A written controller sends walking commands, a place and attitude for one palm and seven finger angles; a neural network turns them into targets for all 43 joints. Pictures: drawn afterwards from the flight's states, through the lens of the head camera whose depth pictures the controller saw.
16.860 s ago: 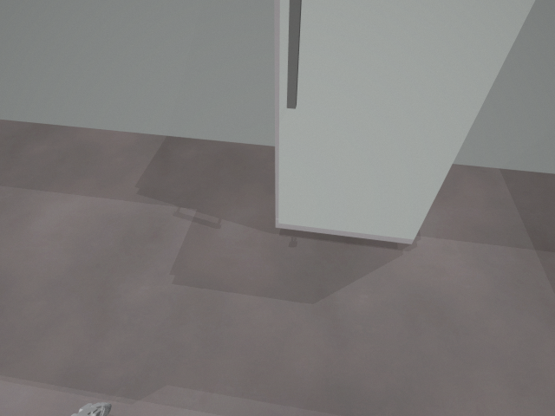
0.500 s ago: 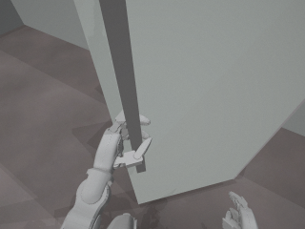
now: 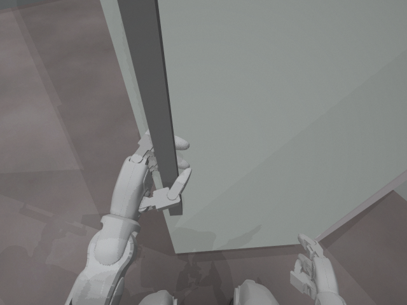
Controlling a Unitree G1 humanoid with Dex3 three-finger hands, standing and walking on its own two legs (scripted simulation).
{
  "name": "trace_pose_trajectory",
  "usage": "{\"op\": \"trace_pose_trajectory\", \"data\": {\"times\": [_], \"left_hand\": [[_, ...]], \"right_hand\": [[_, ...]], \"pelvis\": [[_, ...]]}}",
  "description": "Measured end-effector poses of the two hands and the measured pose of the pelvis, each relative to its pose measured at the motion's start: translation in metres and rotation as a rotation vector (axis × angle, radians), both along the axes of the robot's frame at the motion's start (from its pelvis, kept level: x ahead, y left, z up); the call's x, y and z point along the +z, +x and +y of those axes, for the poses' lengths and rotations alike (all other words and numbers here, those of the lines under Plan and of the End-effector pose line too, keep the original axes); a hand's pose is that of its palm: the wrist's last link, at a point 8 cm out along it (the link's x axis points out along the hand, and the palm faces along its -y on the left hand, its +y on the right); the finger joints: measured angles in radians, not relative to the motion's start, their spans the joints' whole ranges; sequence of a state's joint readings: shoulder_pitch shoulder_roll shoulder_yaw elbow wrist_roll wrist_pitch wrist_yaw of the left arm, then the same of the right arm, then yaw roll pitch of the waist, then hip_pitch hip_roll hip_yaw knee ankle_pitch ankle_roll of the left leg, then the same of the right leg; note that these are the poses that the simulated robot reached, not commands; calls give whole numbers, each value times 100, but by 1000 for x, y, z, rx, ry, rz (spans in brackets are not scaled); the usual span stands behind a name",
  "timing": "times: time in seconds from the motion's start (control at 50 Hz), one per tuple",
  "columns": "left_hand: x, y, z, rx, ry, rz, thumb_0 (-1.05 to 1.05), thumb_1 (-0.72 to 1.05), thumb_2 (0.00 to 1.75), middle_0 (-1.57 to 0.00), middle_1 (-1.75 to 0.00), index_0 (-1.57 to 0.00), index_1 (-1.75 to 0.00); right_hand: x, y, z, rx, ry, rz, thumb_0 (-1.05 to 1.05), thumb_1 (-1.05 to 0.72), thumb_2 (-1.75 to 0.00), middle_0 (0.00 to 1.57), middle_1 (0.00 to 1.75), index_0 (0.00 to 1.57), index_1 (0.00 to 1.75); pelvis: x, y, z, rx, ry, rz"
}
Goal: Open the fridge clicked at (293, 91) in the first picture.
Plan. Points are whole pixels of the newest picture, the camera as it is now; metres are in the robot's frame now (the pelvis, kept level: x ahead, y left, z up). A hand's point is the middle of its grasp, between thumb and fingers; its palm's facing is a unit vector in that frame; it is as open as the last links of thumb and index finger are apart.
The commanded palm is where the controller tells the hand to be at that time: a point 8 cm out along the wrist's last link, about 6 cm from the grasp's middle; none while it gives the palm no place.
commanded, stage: walk backward, drawing the door open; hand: left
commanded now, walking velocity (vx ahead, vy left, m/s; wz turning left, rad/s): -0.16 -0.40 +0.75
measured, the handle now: (163, 122) +0.33 +0.06 +0.22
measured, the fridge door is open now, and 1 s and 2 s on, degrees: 61 71 71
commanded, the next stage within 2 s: stop walking and hold the door back in 0.26 s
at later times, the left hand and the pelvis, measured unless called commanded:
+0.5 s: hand (212, 273) +0.16 +0.00 +0.14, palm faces +0.35 -0.92 -0.18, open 6.6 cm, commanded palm +0.14 +0.05 +0.13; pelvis -0.07 -0.20 +0.03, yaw +20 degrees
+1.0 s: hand (202, 240) +0.19 +0.01 +0.14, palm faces +0.42 -0.88 -0.22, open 6.2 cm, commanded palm +0.15 +0.07 +0.13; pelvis -0.14 -0.26 +0.02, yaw +24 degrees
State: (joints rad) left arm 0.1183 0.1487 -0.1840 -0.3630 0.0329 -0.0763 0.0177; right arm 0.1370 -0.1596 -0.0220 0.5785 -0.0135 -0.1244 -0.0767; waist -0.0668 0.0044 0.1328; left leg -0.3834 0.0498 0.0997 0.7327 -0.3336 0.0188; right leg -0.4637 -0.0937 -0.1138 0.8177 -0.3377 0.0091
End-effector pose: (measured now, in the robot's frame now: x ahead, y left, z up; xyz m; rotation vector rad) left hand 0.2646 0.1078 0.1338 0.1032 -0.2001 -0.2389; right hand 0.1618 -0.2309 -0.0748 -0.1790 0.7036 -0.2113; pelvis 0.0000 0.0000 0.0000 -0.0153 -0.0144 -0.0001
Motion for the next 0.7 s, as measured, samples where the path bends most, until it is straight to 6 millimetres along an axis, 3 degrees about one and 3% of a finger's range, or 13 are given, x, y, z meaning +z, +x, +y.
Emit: {"op": "trace_pose_trajectory", "data": {"times": [0.1,0.18,0.3,0.42,0.58,0.7], "left_hand": [[3,-29,-8,101,41,19,-4,55,76,-44,-139,-26,-137],[7,-56,-19,220,47,90,-2,57,77,-41,-135,-27,-138],[9,-98,-40,438,91,76,-3,58,78,-42,-136,-26,-140],[11,-135,-59,546,87,115,-2,59,79,-40,-135,-26,-140],[10,-150,-73,649,15,94,1,59,82,-43,-138,-33,-140],[11,-147,-71,648,25,96,0,59,81,-44,-140,-34,-140]], "right_hand": [[5,-23,-16,121,22,86,1,-90,-90,20,30,20,30],[6,-34,-40,208,44,149,1,-90,-90,21,30,21,30],[-12,-18,-91,276,57,122,1,-90,-90,21,30,21,30],[6,-1,-129,304,7,59,1,-90,-90,20,30,20,30],[29,7,-135,488,-58,11,1,-91,-90,20,30,20,29],[38,-16,-132,536,-41,-17,1,-90,-90,20,30,20,30]], "pelvis": [[17,-30,-43,69,-22,-29],[30,-39,-81,135,-56,-11],[16,-48,-144,228,-7,0],[28,-57,-180,293,61,-7],[31,-85,-216,374,57,18],[27,-121,-231,387,49,16]]}}
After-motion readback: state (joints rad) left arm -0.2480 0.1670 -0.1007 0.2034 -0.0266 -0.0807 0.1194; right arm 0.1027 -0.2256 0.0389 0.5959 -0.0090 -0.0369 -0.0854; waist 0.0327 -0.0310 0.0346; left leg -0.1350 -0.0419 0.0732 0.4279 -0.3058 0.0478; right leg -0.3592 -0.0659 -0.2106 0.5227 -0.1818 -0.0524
